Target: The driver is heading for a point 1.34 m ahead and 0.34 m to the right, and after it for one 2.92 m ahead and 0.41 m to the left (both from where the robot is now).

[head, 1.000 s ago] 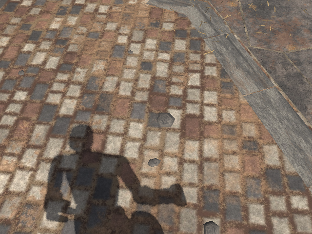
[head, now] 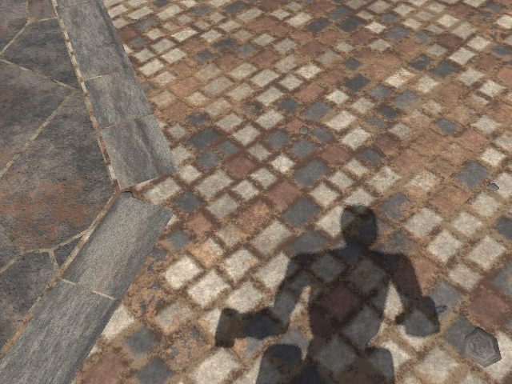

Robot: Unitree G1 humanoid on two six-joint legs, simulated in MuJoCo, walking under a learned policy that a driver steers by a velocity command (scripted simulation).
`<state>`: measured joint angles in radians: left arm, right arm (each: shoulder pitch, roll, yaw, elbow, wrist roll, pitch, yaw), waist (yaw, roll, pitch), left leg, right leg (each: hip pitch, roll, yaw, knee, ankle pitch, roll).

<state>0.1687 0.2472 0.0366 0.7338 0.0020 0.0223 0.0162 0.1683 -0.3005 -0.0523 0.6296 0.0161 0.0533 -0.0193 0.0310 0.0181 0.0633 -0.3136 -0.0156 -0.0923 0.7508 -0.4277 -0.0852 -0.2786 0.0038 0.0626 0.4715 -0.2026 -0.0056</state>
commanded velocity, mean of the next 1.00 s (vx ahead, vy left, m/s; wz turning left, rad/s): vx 0.68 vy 0.00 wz -0.29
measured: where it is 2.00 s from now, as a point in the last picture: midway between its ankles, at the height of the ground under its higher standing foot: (439, 266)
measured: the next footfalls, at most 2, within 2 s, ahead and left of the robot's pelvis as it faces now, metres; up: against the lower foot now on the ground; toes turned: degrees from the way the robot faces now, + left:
left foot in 0.06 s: +0.01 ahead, +0.14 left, +0.00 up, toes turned -4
right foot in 0.56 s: +0.29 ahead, -0.24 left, +0.00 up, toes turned -23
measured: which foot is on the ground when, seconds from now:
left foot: up 0.00-0.04, down 0.06-0.54, up 0.56-1.00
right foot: down 0.00-0.08, up 0.10-0.54, down 0.56-1.00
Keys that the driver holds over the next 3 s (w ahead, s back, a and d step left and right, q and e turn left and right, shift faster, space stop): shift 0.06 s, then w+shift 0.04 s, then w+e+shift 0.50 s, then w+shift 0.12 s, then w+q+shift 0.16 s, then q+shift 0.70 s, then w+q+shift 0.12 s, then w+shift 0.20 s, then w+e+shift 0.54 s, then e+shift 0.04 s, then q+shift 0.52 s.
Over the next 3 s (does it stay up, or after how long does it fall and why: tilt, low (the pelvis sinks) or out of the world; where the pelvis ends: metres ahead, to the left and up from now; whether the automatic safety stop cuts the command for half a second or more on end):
stays up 1.42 -0.21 -0.01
